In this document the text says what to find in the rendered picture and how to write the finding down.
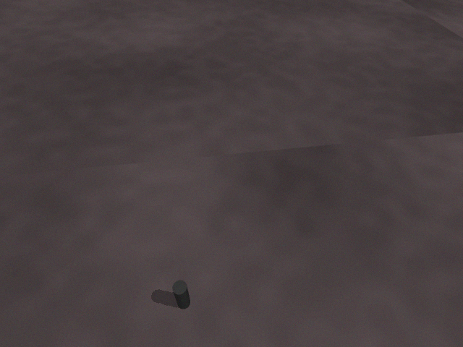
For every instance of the can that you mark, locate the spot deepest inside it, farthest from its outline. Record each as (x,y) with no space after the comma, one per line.
(181,294)

